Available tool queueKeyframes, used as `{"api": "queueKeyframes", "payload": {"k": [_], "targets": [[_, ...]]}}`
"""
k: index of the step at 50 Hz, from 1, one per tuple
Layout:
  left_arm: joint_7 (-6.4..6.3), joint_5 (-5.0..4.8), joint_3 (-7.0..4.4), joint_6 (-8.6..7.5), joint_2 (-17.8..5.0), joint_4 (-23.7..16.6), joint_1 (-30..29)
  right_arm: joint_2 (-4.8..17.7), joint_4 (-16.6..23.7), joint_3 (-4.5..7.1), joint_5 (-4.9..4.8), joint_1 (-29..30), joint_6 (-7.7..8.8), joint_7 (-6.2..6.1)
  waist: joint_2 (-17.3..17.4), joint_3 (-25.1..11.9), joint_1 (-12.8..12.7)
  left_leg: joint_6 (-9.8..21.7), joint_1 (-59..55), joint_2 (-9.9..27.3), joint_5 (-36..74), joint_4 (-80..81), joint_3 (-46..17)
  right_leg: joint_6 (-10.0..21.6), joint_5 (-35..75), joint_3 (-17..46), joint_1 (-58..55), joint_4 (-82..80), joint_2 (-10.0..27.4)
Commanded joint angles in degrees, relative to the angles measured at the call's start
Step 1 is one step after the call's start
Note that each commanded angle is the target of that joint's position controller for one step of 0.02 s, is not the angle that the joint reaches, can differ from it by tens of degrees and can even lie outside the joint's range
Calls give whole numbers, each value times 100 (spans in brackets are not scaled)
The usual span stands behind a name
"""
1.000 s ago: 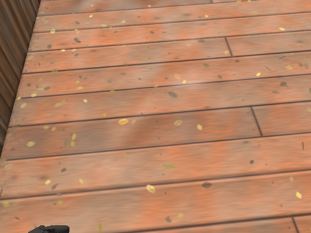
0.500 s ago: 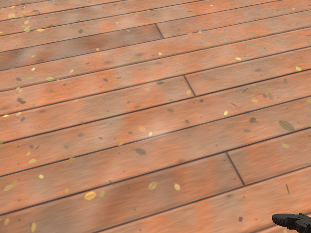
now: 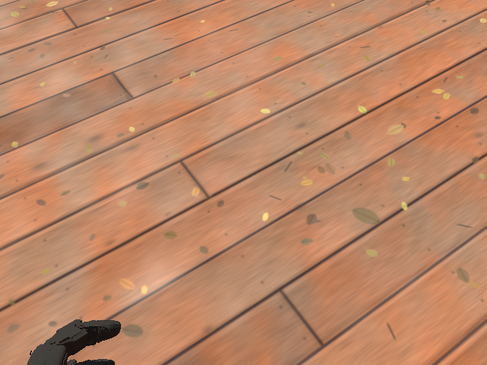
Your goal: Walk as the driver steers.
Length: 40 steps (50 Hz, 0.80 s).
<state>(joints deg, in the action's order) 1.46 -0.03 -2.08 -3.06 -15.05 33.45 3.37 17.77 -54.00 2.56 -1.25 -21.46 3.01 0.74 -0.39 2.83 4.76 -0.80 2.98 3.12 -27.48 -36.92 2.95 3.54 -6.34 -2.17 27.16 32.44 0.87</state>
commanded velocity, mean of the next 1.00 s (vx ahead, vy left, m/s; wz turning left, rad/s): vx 0.50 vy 0.00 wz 0.46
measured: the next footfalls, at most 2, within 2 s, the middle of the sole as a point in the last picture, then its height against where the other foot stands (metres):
left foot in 0.50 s outside the picture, level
right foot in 0.98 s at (213, 260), level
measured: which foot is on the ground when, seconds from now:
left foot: up 0.00-0.48, down 0.50-0.98, up 1.00-1.00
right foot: down 0.00-0.52, up 0.54-0.96, down 0.98-1.00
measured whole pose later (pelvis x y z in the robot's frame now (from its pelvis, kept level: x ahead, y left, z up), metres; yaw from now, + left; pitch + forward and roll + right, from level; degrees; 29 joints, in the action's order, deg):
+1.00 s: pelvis +0.56 +0.10 +0.00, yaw +33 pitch +2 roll -1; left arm 1.0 0.5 -2.6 -7.2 -15.5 38.2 2.7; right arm 17.9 -42.6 4.9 -1.4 -21.1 1.4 -0.9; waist 0.5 0.5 4.2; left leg 2.8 7.1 -5.3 -27.4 -36.8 -13.5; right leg 0.0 -4.5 2.2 26.5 28.7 -1.5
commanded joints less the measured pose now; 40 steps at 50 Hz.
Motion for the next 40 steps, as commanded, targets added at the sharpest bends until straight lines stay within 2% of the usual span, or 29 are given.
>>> {"api": "queueKeyframes", "payload": {"k": [1, 2, 3, 4, 5, 7, 9, 11, 14, 17, 20, 22, 23, 24, 25, 26, 27, 28, 29, 30, 31, 32, 35, 37, 40], "targets": [[-76, 47, -418, -51, -1145, 133, 2126, 760, 562, 79, -102, 129, 249, 27, -810, -1841, -1158, 234, 3798, -161, -469, -3697, -996, 1223, -1184, 3702, -4420, -1423, 2190], [-65, 3, -344, -91, -970, 162, 1783, 833, 693, 122, -176, 469, 273, 39, -726, -1095, -1016, 284, 3943, 85, 81, -3570, -871, 1032, -847, 2758, -3673, -1550, 1968], [-47, 0, -297, -124, -797, 196, 1459, 738, 674, 123, -122, 609, 261, 10, -444, -763, -831, 250, 3764, 298, 555, -3302, -800, 891, -511, 2162, -3047, -1732, 1683], [-29, 17, -266, -174, -658, 212, 1223, 686, 641, 154, -61, 574, 207, -6, -532, -511, -666, 196, 3542, 434, 925, -3048, -823, 811, -173, 1686, -2576, -1951, 1486], [-28, 52, -255, -229, -572, 243, 1068, 591, 570, 158, -65, 406, 125, -9, -605, -455, -513, 147, 3226, 513, 1194, -2991, -859, 761, 38, 1343, -2254, -2154, 1373], [-38, 69, -278, -347, -544, 376, 982, 349, 538, 138, -74, 311, -13, -24, -482, -341, -373, 56, 3124, 501, 1469, -2919, -862, 793, 618, 862, -1953, -2388, 1335], [-78, 113, -309, -395, -597, 509, 1004, 286, 639, 150, -62, 541, -81, -41, -378, -139, -369, -17, 3427, 473, 1861, -2616, -968, 778, 950, 439, -1911, -2514, 1311], [-131, 130, -329, -393, -643, 626, 1086, 246, 754, 151, -34, 814, -72, -18, -319, -17, -426, -55, 3671, 419, 2412, -2019, -1024, 738, 1057, 93, -2045, -2576, 1264], [-192, 99, -363, -363, -789, 732, 1125, 132, 926, 96, 10, 1317, -24, 96, -219, 134, -587, -4, 3543, 336, 3190, -934, -702, 600, 1079, -410, -2140, -2671, 1184], [-242, 35, -415, -281, -924, 926, 1437, 32, 1204, 30, 24, 1904, -7, 203, -74, 329, -826, 131, 3695, 291, 3259, -301, -419, 564, 1311, -657, -2613, -2597, 1364], [-265, -43, -458, -127, -1015, 1070, 1612, 63, 1481, 28, 10, 2231, 4, 317, -109, 345, -879, 327, 3890, 175, 2711, 38, -150, 497, 2080, -825, -3319, -2180, 1541], [-307, -66, -491, -25, -1155, 1064, 1525, 193, 1589, 97, -10, 2101, -14, 363, -310, 71, -689, 531, 3398, -139, 2168, 96, 184, 376, 3844, -980, -3547, -1558, 1553], [-336, -82, -509, 28, -1240, 1045, 1477, 315, 1584, 166, -23, 1837, -38, 361, -449, -174, -508, 655, 2966, -357, 1852, 37, 354, 309, 4810, -1026, -3606, -1049, 1542], [-357, -90, -517, 81, -1304, 1024, 1409, 525, 1495, 283, -43, 1281, -56, 339, -507, -508, -182, 810, 2236, -579, 1663, 62, 440, 224, 5325, -1071, -3488, -217, 1477], [-375, -124, -495, 96, -1301, 993, 1290, 835, 1301, 464, -48, 392, -68, 262, -380, -962, 329, 1043, 858, -768, 1991, 508, 345, 31, 4905, -1182, -2891, 1018, 1260], [-375, 23, -377, 20, -995, 896, 1449, 1346, 1177, 630, -45, -294, -148, 120, 439, -1447, 478, 1398, -834, 104, 2190, 607, -1111, -243, 2197, -1143, -1378, 2807, 922], [-288, 77, -173, -176, -329, 605, 1776, 1703, 1371, 670, -45, 29, -109, 103, 1597, -2022, -162, 2635, -2457, 1451, 1280, 1400, -4576, -619, -2630, -285, 1028, 4846, -481], [-178, -112, -233, -417, -811, 529, 1218, 1238, 1433, 523, 6, -85, -39, 137, 757, -2329, 252, 2528, -2606, 1561, 954, 1968, -4957, -439, -2629, 916, 1632, 5107, -243], [-130, -283, -249, -520, -907, 376, 804, 947, 1417, 456, 27, 57, 29, 133, 496, -1569, 222, 2272, -2018, 1390, 1149, 2014, -4073, -297, -2182, 886, 1889, 4807, 18], [-161, -201, -231, -562, -838, 392, 746, 791, 1440, 408, -2, 408, 80, 145, -44, -920, -97, 2043, -1073, 1103, 1779, 2030, -3369, -263, -1777, 821, 1725, 4181, 280], [-206, -27, -282, -538, -909, 451, 741, 566, 1506, 350, 1, 744, 100, 124, -67, -698, -299, 1903, -423, 893, 2351, 2077, -2891, -303, -1549, 798, 1367, 3645, 462], [-200, 30, -311, -471, -929, 474, 855, 504, 1616, 311, 71, 911, 103, 92, 74, -581, -465, 1887, 62, 769, 2788, 2199, -2672, -358, -1378, 810, 1004, 3463, 537], [-203, 99, -271, -299, -730, 427, 884, 672, 1634, 359, 59, 875, 118, 4, 126, -451, -583, 1904, 790, 590, 3576, 2392, -2202, -630, -1078, 616, 726, 2699, 533], [-212, 110, -202, -259, -581, 289, 456, 819, 1593, 403, 33, 745, 94, -78, 200, -315, -462, 1749, 1084, 362, 3563, 2414, -1871, -773, -388, 502, 701, 1859, 421], [-156, 67, -124, -297, -435, 161, -182, 844, 1539, 414, -11, 525, 13, -144, 436, -294, -171, 1407, 1317, 38, 2909, 2267, -1628, -815, 844, 426, 214, 485, 105]]}}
